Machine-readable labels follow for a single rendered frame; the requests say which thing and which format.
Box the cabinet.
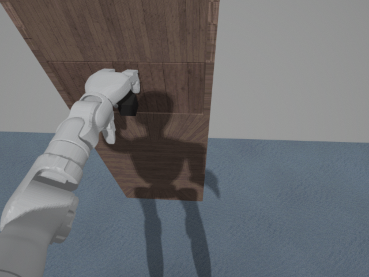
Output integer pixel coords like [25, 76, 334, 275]
[0, 0, 220, 201]

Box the left robot forearm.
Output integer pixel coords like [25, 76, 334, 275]
[0, 92, 112, 231]

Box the handle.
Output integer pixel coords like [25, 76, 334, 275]
[117, 90, 138, 116]

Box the robot left upper arm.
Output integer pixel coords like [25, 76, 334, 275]
[0, 180, 79, 277]

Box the drawer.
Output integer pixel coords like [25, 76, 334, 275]
[49, 61, 204, 114]

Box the robot left hand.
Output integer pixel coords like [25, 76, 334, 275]
[85, 69, 140, 144]

